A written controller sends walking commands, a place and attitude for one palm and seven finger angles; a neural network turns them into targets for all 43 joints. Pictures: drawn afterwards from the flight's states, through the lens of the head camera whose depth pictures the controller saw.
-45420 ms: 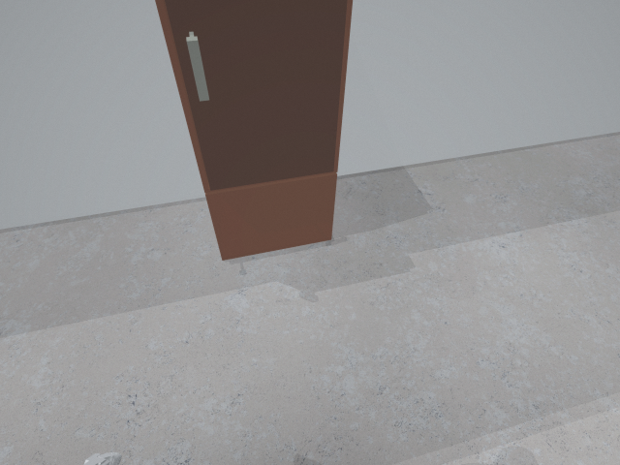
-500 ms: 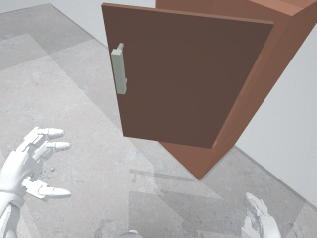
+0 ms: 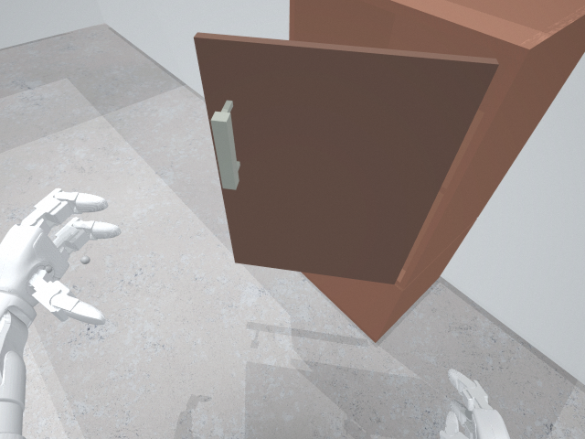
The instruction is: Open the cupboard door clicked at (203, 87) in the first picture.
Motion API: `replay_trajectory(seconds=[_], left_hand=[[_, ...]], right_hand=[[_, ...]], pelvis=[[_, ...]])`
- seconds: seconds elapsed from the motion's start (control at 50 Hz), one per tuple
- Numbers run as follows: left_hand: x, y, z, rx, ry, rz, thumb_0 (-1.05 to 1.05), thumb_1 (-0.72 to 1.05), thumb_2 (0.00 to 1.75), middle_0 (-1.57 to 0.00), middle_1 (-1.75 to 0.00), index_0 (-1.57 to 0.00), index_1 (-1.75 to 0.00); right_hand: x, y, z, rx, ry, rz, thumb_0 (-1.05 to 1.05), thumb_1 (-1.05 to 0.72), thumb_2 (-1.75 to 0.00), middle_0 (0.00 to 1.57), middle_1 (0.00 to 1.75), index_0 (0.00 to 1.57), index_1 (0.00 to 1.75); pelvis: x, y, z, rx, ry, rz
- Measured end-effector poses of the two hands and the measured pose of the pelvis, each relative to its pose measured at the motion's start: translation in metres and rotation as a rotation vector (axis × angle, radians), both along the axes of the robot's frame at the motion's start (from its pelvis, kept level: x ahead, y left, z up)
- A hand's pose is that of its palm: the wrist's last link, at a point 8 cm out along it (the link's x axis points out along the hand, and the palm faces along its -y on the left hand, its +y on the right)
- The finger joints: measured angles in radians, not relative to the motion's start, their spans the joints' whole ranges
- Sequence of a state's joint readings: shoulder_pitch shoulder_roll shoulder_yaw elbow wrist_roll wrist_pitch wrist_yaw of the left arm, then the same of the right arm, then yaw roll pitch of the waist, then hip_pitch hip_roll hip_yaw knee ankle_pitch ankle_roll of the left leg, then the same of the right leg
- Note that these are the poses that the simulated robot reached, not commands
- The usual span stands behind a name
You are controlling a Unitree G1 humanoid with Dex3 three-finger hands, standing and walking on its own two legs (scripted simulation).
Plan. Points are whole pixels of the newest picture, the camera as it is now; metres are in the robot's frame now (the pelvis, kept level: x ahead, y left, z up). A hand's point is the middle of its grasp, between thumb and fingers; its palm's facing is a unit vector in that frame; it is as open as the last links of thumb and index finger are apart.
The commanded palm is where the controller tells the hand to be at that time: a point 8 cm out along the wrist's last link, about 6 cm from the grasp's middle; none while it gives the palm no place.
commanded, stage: raise the hand with hooked fingers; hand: left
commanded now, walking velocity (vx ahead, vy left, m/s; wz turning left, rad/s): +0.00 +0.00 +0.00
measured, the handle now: (229, 145) +0.56 +0.16 +0.08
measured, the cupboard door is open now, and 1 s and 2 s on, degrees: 40 40 40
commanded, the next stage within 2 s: move the hooked fingers beside the handle in 0.42 s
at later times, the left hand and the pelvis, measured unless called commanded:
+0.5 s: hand (113, 263) +0.30 +0.25 +0.10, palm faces -0.03 -1.00 -0.04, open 14.0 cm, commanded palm +0.27 +0.30 +0.11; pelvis +0.00 -0.02 +0.00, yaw +0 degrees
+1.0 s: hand (141, 223) +0.36 +0.24 +0.10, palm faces -0.05 -1.00 -0.02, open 14.0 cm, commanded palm +0.34 +0.29 +0.10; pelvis +0.00 -0.02 +0.00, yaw -1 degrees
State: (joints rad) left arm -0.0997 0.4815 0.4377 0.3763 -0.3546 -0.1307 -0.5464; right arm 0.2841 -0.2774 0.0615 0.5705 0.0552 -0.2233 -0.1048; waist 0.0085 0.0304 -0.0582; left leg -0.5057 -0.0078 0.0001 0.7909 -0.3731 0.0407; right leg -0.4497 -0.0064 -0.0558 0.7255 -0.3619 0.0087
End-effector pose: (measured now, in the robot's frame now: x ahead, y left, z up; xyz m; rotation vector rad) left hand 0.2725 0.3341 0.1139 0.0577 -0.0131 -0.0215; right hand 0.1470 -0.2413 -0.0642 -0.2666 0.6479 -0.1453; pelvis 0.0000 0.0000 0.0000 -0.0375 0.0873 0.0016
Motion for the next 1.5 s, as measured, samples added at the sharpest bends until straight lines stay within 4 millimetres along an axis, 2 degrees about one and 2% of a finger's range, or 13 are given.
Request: replay_trajectory(seconds=[0.26,0.64,0.82,0.96,1.18,1.5], left_hand=[[0.003,-0.022,-0.010,-0.017,0.017,-0.006,-0.01,-0.50,0.30,-0.30,-1.20,-0.30,-1.20],[0.007,-0.032,-0.010,-0.023,0.019,0.001,-0.01,-0.50,0.30,-0.30,-1.20,-0.30,-1.20],[0.038,-0.041,-0.008,-0.032,0.014,-0.028,-0.01,-0.50,0.30,-0.30,-1.20,-0.30,-1.20],[0.065,-0.041,-0.012,-0.038,0.034,-0.024,-0.01,-0.50,0.30,-0.30,-1.20,-0.30,-1.20],[0.096,-0.045,-0.015,-0.043,0.030,-0.039,-0.01,-0.50,0.30,-0.30,-1.20,-0.30,-1.20],[0.136,-0.052,-0.016,-0.051,0.033,-0.036,-0.01,-0.50,0.30,-0.30,-1.20,-0.30,-1.20]], right_hand=[[-0.007,-0.026,-0.001,-0.014,0.027,-0.039,0.02,-0.90,-0.90,0.20,0.30,0.20,0.30],[0.001,-0.033,-0.004,0.002,0.015,-0.037,0.02,-0.90,-0.90,0.20,0.30,0.20,0.30],[-0.012,-0.036,-0.009,-0.011,0.063,-0.059,0.02,-0.90,-0.90,0.20,0.30,0.20,0.30],[-0.032,-0.039,-0.014,-0.015,0.129,-0.098,0.02,-0.90,-0.90,0.20,0.30,0.20,0.30],[-0.063,-0.039,-0.024,-0.022,0.256,-0.152,0.02,-0.90,-0.90,0.20,0.30,0.20,0.30],[-0.076,-0.031,-0.030,-0.016,0.341,-0.173,0.01,-0.90,-0.90,0.20,0.30,0.20,0.30]], pelvis=[[0.004,-0.013,0.002,0.010,0.007,-0.011],[0.003,-0.025,0.001,0.016,0.009,-0.007],[0.001,-0.023,0.001,0.017,0.019,-0.006],[0.001,-0.020,0.000,0.017,0.038,-0.018],[0.006,-0.013,-0.001,0.014,0.067,-0.027],[0.008,-0.007,-0.004,0.009,0.100,-0.032]])
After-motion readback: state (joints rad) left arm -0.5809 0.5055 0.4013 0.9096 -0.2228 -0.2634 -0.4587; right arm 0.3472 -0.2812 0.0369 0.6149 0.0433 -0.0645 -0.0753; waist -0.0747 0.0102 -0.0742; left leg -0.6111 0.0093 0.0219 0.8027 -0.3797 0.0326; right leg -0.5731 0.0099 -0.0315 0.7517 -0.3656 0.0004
